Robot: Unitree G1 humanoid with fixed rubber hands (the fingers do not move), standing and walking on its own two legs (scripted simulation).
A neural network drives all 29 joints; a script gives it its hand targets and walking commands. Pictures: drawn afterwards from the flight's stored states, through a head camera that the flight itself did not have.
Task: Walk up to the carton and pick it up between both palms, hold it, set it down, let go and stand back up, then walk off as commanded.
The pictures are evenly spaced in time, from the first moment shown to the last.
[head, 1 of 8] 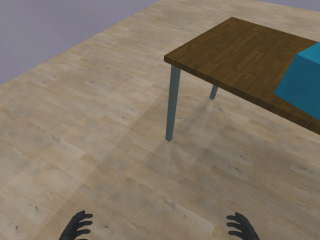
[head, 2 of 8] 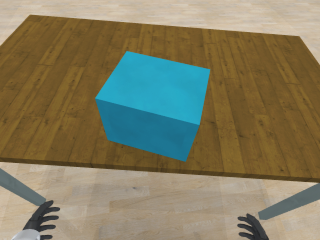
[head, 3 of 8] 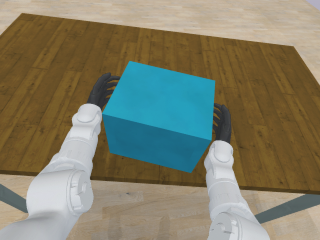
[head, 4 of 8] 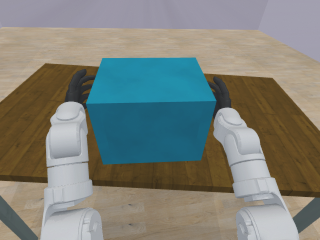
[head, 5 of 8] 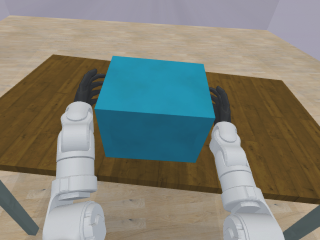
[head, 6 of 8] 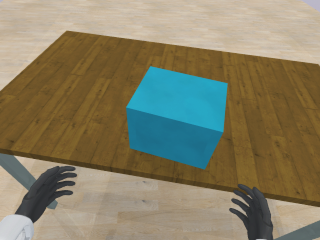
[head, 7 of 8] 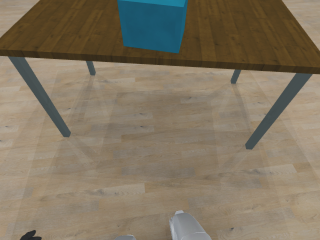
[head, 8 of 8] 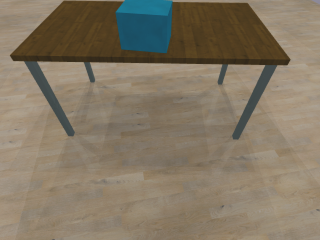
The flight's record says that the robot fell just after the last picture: no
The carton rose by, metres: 0.16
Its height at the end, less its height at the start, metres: +0.00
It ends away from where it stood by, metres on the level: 0.01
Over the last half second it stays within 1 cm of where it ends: yes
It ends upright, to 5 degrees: yes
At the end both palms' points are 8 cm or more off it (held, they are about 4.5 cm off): yes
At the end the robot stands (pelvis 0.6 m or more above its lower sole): yes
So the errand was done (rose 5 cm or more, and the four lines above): yes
